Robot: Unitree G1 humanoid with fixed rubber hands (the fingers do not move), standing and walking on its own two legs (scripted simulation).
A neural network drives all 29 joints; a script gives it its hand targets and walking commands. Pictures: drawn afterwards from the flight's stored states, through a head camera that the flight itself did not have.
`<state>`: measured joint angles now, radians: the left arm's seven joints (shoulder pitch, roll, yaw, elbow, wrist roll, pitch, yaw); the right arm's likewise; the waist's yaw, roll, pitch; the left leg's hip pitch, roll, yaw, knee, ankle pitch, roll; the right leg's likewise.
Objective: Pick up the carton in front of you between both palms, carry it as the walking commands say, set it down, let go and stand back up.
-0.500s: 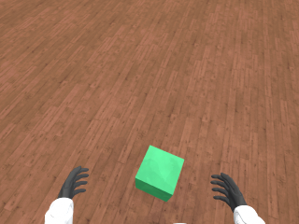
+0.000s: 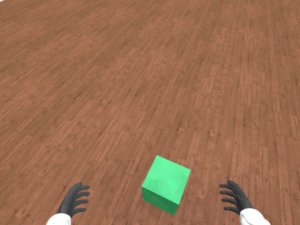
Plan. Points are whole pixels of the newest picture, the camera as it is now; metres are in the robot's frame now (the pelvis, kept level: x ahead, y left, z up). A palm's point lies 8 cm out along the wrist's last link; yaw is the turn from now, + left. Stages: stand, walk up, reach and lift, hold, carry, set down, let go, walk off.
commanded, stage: let go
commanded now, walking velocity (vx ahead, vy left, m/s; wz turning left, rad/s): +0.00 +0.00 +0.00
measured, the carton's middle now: (165, 185) +0.42 -0.09 -0.65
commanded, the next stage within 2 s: stand in 0.02 s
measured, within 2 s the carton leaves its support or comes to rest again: neither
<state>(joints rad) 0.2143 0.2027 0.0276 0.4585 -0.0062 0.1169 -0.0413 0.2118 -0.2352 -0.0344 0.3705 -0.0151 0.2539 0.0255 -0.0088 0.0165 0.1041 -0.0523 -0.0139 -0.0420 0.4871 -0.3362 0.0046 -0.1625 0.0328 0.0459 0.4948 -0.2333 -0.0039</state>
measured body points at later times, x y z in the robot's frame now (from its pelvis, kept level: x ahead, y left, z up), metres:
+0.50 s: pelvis +0.03 -0.02 +0.00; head +0.05 -0.04 +0.45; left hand +0.16 +0.29 -0.09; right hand +0.18 -0.30 -0.12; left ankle -0.04 +0.12 -0.74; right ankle +0.03 -0.12 -0.74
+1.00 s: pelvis +0.02 -0.02 +0.01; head +0.02 -0.04 +0.45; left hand +0.13 +0.29 -0.09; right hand +0.14 -0.31 -0.12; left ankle -0.04 +0.12 -0.74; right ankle +0.03 -0.12 -0.74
